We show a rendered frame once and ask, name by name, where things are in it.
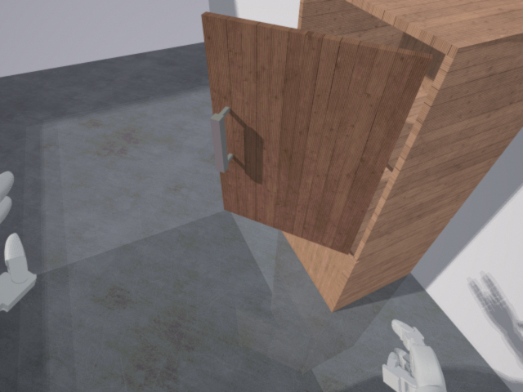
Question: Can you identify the handle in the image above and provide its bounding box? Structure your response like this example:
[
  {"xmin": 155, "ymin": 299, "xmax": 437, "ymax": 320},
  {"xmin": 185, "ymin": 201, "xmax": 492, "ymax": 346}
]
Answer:
[{"xmin": 210, "ymin": 107, "xmax": 233, "ymax": 173}]

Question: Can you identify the right robot hand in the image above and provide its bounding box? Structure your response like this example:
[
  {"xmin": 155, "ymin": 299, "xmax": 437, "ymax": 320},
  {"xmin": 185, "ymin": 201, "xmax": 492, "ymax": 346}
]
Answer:
[{"xmin": 382, "ymin": 319, "xmax": 447, "ymax": 392}]

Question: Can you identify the cupboard door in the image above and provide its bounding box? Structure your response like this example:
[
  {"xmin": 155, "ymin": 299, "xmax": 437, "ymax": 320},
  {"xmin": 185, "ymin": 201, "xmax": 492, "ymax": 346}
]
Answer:
[{"xmin": 201, "ymin": 11, "xmax": 432, "ymax": 255}]

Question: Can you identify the left robot hand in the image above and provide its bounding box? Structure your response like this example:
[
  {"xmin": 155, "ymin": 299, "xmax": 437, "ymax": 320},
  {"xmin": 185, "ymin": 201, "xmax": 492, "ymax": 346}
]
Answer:
[{"xmin": 0, "ymin": 171, "xmax": 37, "ymax": 312}]

